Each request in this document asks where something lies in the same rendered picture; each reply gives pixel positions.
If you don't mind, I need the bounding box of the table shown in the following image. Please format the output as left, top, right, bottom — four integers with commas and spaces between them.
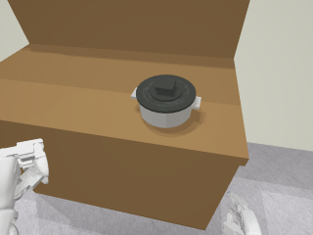
0, 0, 250, 230

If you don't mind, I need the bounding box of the left robot hand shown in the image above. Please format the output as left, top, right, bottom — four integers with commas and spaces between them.
0, 138, 49, 210

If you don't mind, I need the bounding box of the lid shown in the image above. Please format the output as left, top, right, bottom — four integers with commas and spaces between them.
136, 74, 197, 114

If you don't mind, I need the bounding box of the knob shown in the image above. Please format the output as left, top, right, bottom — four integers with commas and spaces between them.
155, 77, 176, 93

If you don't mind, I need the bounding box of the right robot hand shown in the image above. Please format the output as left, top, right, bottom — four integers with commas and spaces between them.
223, 191, 262, 235

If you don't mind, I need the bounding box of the pot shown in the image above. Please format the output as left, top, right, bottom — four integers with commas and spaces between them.
130, 87, 201, 128

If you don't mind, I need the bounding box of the robot left forearm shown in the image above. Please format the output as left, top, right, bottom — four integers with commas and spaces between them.
0, 209, 20, 235

